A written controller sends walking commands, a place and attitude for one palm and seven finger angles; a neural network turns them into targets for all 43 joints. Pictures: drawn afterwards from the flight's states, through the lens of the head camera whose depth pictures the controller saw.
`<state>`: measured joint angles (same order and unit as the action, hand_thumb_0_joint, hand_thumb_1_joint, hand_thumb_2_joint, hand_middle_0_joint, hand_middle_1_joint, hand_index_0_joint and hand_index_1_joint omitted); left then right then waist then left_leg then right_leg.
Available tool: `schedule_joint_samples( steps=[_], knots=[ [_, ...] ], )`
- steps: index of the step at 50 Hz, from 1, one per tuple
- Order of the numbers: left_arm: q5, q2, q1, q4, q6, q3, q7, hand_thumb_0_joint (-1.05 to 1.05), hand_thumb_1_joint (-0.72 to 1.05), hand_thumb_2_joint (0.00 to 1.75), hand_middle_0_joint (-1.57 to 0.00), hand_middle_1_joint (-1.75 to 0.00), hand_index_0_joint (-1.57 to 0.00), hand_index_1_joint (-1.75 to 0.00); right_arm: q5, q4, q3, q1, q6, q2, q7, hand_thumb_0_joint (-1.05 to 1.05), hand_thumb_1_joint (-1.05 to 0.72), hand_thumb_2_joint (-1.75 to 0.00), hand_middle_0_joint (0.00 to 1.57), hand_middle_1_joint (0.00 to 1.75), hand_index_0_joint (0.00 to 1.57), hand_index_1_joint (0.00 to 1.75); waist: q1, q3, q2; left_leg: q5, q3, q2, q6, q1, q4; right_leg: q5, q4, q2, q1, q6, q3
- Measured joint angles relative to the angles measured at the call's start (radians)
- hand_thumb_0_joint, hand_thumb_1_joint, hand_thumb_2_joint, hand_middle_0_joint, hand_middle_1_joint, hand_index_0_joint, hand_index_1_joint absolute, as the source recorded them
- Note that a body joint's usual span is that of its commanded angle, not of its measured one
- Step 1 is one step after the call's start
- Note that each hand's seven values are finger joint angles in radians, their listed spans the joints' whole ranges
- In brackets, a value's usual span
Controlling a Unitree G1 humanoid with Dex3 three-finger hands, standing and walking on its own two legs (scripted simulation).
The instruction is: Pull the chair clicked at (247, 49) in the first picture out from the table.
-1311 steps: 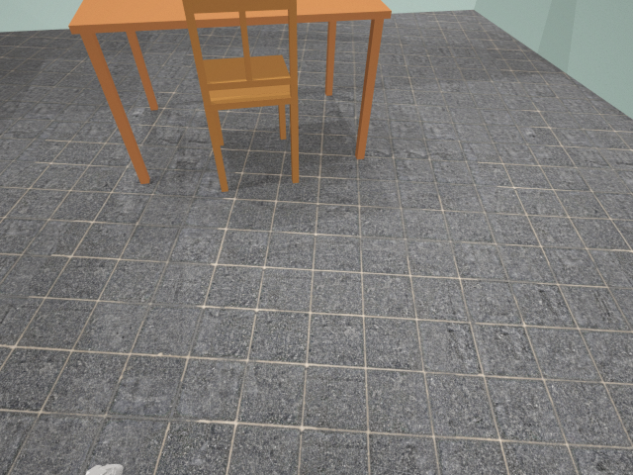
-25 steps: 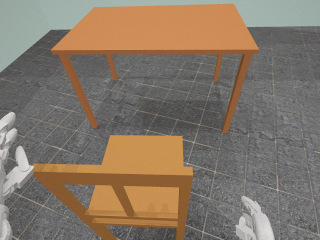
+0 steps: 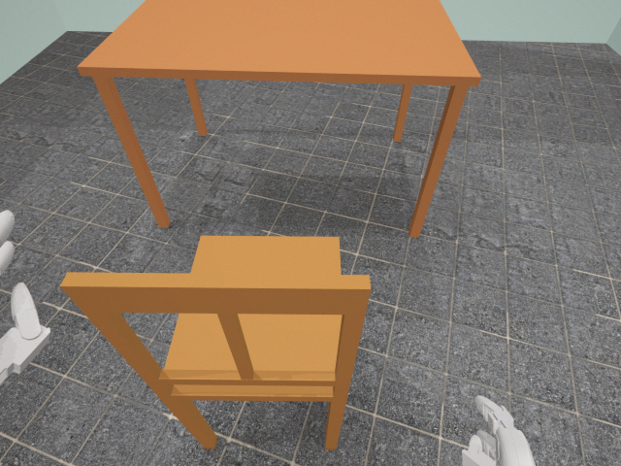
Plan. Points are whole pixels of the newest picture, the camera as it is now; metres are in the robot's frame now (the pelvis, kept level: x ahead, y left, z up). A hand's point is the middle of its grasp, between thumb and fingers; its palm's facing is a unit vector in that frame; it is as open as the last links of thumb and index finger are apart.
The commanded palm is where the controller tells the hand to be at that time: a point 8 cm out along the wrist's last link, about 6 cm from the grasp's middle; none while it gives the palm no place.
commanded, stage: step back with the hand held close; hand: left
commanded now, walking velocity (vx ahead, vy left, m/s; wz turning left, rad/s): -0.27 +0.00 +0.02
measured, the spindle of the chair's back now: (238, 346) +0.31 +0.15 -0.10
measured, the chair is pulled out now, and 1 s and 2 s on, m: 0.72 0.72 0.72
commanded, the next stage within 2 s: stop stepping back and stand still in 1.04 s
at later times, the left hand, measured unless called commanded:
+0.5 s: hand (6, 372) +0.16 +0.27 +0.16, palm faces +0.47 -0.76 -0.44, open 7.4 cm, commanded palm +0.09 +0.31 +0.18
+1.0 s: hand out of the picture +0.10 +0.25 +0.17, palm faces +0.37 -0.78 -0.50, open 7.4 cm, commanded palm +0.05 +0.29 +0.18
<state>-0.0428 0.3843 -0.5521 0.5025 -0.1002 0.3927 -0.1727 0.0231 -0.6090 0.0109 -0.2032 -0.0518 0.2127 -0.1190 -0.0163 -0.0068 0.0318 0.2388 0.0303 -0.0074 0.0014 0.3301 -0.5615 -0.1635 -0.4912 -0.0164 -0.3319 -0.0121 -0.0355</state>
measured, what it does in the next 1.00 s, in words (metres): steps on the spot: right foot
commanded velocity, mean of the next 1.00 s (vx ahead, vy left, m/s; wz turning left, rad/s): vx -0.38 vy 0.00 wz -0.01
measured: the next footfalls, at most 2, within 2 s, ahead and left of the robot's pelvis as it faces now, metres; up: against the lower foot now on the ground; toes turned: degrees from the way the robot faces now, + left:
right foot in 0.70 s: -0.04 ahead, -0.14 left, +0.00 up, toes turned +0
left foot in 1.08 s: -0.13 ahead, +0.09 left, +0.00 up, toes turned +1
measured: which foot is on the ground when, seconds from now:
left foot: down 0.00-0.86, up 0.88-1.00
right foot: down 0.00-0.54, up 0.56-0.68, down 0.70-1.00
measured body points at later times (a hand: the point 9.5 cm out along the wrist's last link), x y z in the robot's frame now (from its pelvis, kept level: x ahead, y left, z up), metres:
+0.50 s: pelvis -0.04 +0.01 -0.01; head -0.02 +0.03 +0.43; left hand +0.13 +0.31 +0.19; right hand +0.13 -0.23 -0.09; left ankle +0.04 +0.12 -0.73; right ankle +0.06 -0.13 -0.73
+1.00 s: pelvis -0.10 -0.01 +0.00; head -0.07 +0.00 +0.45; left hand +0.08 +0.29 +0.20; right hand +0.08 -0.25 -0.08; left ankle -0.09 +0.11 -0.68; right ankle -0.08 -0.14 -0.73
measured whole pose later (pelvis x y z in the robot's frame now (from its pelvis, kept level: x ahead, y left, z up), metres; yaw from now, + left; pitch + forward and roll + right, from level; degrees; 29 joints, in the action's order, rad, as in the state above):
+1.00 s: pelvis -0.10 -0.01 +0.00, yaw -1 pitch +2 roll +0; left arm -0.05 0.45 -0.60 0.57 -0.20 0.45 -0.13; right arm 0.00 -0.65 0.02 -0.15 -0.07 0.18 -0.09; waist -0.01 0.01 -0.03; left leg 0.44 0.02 0.01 -0.03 0.50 -0.95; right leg -0.24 -0.50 0.00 -0.31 0.00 0.02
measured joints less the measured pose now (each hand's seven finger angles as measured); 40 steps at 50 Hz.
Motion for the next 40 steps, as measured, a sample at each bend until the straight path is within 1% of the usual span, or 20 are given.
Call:
schedule_joint_samples(
  steps=[5, 9, 13, 15, 18, 20, 22, 24, 26, 28, 30, 31, 33, 35, 36, 37, 40],
  knots=[
    [0.009, 0.004, 0.014, 0.007, -0.011, 0.006, -0.011, 0.02, 0.88, 0.9, -0.21, -0.31, -0.21, -0.3, -0.006, 0.004, -0.009, -0.013, -0.017, 0.002, -0.001, 0.02, -0.9, -0.9, 0.21, 0.3, 0.2, 0.3, 0.004, 0.005, -0.012, 0.018, 0.004, -0.004, 0.006, 0.041, -0.033, 0.008, -0.005, 0.001, -0.025, 0.0, -0.009],
    [0.016, 0.017, 0.014, 0.022, -0.022, 0.026, -0.014, 0.02, 0.88, 0.9, -0.21, -0.31, -0.21, -0.3, -0.006, 0.012, -0.012, -0.025, -0.036, 0.0, 0.001, 0.02, -0.9, -0.9, 0.21, 0.3, 0.2, 0.3, 0.012, -0.003, -0.018, -0.017, 0.006, -0.008, 0.006, 0.056, -0.039, -0.011, -0.021, 0.002, -0.038, -0.004, -0.016],
    [0.022, 0.033, 0.01, 0.028, -0.038, 0.051, -0.011, 0.02, 0.88, 0.9, -0.21, -0.31, -0.21, -0.3, -0.006, 0.018, -0.012, -0.033, -0.056, -0.011, 0.004, 0.02, -0.9, -0.9, 0.21, 0.3, 0.2, 0.3, 0.016, -0.012, -0.028, -0.006, 0.005, -0.003, 0.004, 0.068, -0.068, 0.012, -0.051, -0.003, -0.051, -0.006, -0.011],
    [0.026, 0.033, 0.019, 0.025, -0.046, 0.057, -0.008, 0.02, 0.88, 0.9, -0.21, -0.31, -0.21, -0.3, -0.007, 0.017, -0.011, -0.034, -0.063, -0.013, 0.007, 0.02, -0.9, -0.9, 0.21, 0.3, 0.2, 0.3, 0.013, -0.015, -0.025, 0.011, -0.001, -0.01, 0.009, 0.082, -0.094, 0.005, -0.074, -0.003, -0.063, -0.003, -0.015],
    [0.024, 0.019, 0.033, 0.027, -0.051, 0.054, -0.008, 0.02, 0.88, 0.9, -0.21, -0.31, -0.21, -0.3, -0.011, 0.007, -0.009, -0.03, -0.064, -0.012, 0.016, 0.02, -0.9, -0.9, 0.21, 0.3, 0.2, 0.3, 0.005, -0.014, -0.023, 0.071, -0.008, -0.017, 0.009, 0.109, -0.129, -0.004, -0.088, -0.003, -0.081, 0.003, -0.019],
    [0.019, 0.009, 0.038, 0.04, -0.05, 0.046, -0.01, 0.02, 0.88, 0.9, -0.21, -0.31, -0.21, -0.3, -0.017, -0.004, -0.009, -0.02, -0.06, -0.007, 0.023, 0.02, -0.9, -0.9, 0.21, 0.3, 0.2, 0.3, 0.0, -0.015, -0.027, 0.115, -0.009, -0.015, 0.009, 0.128, -0.146, 0.003, -0.086, -0.004, -0.094, 0.006, -0.018],
    [0.014, 0.006, 0.039, 0.056, -0.047, 0.037, -0.013, 0.02, 0.88, 0.9, -0.21, -0.31, -0.21, -0.3, -0.021, -0.017, -0.009, -0.005, -0.051, 0.002, 0.03, 0.02, -0.9, -0.9, 0.21, 0.3, 0.2, 0.3, 0.003, -0.02, -0.031, 0.135, -0.007, -0.01, 0.009, 0.143, -0.157, 0.011, -0.085, -0.008, -0.105, 0.004, -0.017],
    [0.011, 0.013, 0.037, 0.075, -0.045, 0.032, -0.013, 0.02, 0.88, 0.9, -0.21, -0.31, -0.21, -0.3, -0.022, -0.026, -0.007, 0.009, -0.039, 0.007, 0.033, 0.02, -0.9, -0.9, 0.21, 0.3, 0.2, 0.3, 0.008, -0.027, -0.04, 0.121, -0.008, -0.005, 0.01, 0.151, -0.159, 0.015, -0.088, -0.013, -0.112, -0.001, -0.015],
    [0.011, 0.031, 0.027, 0.087, -0.047, 0.04, -0.012, 0.02, 0.88, 0.9, -0.21, -0.31, -0.21, -0.3, -0.021, -0.027, -0.005, 0.017, -0.029, 0.007, 0.03, 0.02, -0.9, -0.9, 0.21, 0.3, 0.2, 0.3, 0.014, -0.03, -0.049, 0.068, -0.015, -0.007, 0.013, 0.152, -0.145, 0.009, -0.095, -0.015, -0.12, -0.005, -0.012],
    [0.016, 0.045, 0.014, 0.092, -0.051, 0.055, -0.011, 0.02, 0.88, 0.9, -0.21, -0.31, -0.22, -0.3, -0.02, -0.013, -0.001, 0.014, -0.033, 0.006, 0.025, 0.02, -0.9, -0.9, 0.21, 0.3, 0.2, 0.3, 0.025, -0.03, -0.036, -0.012, -0.014, -0.023, 0.021, 0.157, -0.133, -0.07, -0.137, 0.001, -0.131, -0.007, -0.012],
    [0.018, 0.061, 0.012, 0.093, -0.06, 0.075, -0.005, 0.02, 0.88, 0.9, -0.21, -0.31, -0.22, -0.3, -0.014, 0.001, 0.007, 0.001, -0.05, -0.007, 0.02, 0.02, -0.9, -0.9, 0.21, 0.3, 0.2, 0.3, 0.037, -0.026, -0.025, -0.028, 0.004, -0.028, 0.019, 0.168, -0.139, -0.134, -0.22, 0.021, -0.117, -0.008, 0.004],
    [0.015, 0.069, 0.008, 0.093, -0.066, 0.086, -0.002, 0.02, 0.88, 0.9, -0.21, -0.31, -0.22, -0.3, -0.012, 0.003, 0.009, -0.006, -0.058, -0.016, 0.02, 0.02, -0.9, -0.9, 0.21, 0.3, 0.2, 0.3, 0.038, -0.018, -0.025, -0.024, 0.009, -0.028, 0.017, 0.174, -0.138, -0.156, -0.239, 0.027, -0.099, -0.005, 0.011],
    [0.006, 0.077, -0.003, 0.096, -0.082, 0.111, 0.003, 0.02, 0.88, 0.9, -0.21, -0.31, -0.22, -0.3, -0.015, -0.005, 0.003, -0.01, -0.078, -0.033, 0.023, 0.02, -0.9, -0.9, 0.21, 0.3, 0.2, 0.3, 0.025, 0.0, -0.037, -0.025, 0.003, -0.031, 0.011, 0.186, -0.128, -0.192, -0.223, 0.029, -0.046, 0.0, 0.02],
    [-0.003, 0.075, -0.005, 0.097, -0.099, 0.126, 0.007, 0.02, 0.88, 0.9, -0.21, -0.31, -0.21, -0.3, -0.027, -0.021, -0.008, 0.001, -0.099, -0.047, 0.029, 0.02, -0.9, -0.9, 0.21, 0.3, 0.2, 0.3, 0.005, 0.009, -0.053, -0.039, -0.015, -0.039, 0.005, 0.197, -0.109, -0.207, -0.163, 0.026, 0.015, 0.002, 0.024],
    [-0.006, 0.065, 0.004, 0.094, -0.105, 0.123, 0.011, 0.02, 0.88, 0.9, -0.21, -0.31, -0.21, -0.3, -0.032, -0.031, -0.013, 0.015, -0.109, -0.05, 0.032, 0.02, -0.9, -0.9, 0.21, 0.3, 0.2, 0.3, -0.009, 0.004, -0.053, -0.049, -0.024, -0.049, 0.002, 0.201, -0.098, -0.23, -0.122, 0.029, 0.035, -0.012, 0.025],
    [-0.007, 0.049, 0.023, 0.087, -0.11, 0.112, 0.015, 0.02, 0.88, 0.9, -0.21, -0.31, -0.21, -0.3, -0.037, -0.041, -0.016, 0.035, -0.116, -0.049, 0.036, 0.02, -0.9, -0.9, 0.21, 0.3, 0.2, 0.3, -0.018, -0.015, -0.039, -0.063, -0.024, -0.065, -0.003, 0.198, -0.084, -0.213, -0.094, 0.043, 0.041, -0.019, 0.025],
    [-0.014, 0.03, 0.062, 0.088, -0.105, 0.064, 0.038, 0.02, 0.89, 0.9, -0.21, -0.31, -0.21, -0.3, -0.037, -0.045, -0.02, 0.074, -0.123, -0.046, 0.051, 0.02, -0.9, -0.9, 0.21, 0.3, 0.2, 0.3, -0.022, -0.069, -0.005, -0.113, -0.01, -0.093, -0.015, 0.175, -0.034, -0.129, -0.039, 0.073, 0.061, -0.002, 0.014]
  ],
)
